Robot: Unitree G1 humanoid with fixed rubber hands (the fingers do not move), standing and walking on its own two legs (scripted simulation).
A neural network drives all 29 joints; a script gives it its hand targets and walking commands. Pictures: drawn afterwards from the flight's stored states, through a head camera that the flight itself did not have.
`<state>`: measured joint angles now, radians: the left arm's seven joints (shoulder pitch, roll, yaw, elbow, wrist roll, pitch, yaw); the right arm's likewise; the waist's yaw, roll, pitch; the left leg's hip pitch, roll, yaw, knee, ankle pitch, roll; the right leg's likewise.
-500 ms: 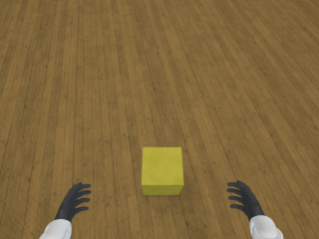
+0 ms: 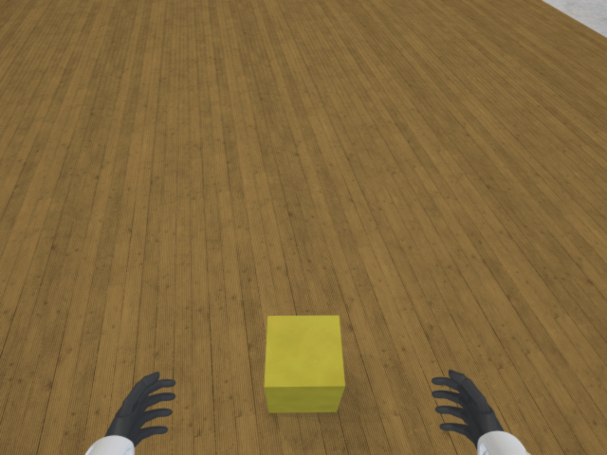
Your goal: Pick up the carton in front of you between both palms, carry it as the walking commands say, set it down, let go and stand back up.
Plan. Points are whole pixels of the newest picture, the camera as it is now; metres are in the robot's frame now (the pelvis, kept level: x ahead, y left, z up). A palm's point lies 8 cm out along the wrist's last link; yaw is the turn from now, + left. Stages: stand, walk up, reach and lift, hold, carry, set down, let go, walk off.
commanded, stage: stand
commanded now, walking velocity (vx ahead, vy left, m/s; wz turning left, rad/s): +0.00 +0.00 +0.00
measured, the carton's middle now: (303, 365) +0.46 -0.01 -0.65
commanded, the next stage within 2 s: none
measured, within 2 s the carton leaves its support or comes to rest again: neither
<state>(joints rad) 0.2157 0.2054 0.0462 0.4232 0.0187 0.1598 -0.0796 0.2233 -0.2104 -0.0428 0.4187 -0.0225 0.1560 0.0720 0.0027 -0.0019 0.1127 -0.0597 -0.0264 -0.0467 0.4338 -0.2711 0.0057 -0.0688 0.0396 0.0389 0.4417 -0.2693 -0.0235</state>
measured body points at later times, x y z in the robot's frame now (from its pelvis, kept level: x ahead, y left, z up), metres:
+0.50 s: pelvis +0.02 +0.01 +0.00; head +0.03 +0.01 +0.45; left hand +0.16 +0.29 -0.10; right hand +0.17 -0.29 -0.09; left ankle -0.02 +0.12 -0.74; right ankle -0.01 -0.10 -0.74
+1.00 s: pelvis +0.01 +0.01 +0.00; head +0.01 +0.01 +0.45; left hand +0.14 +0.31 -0.10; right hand +0.13 -0.29 -0.10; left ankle -0.02 +0.12 -0.74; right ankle -0.01 -0.11 -0.74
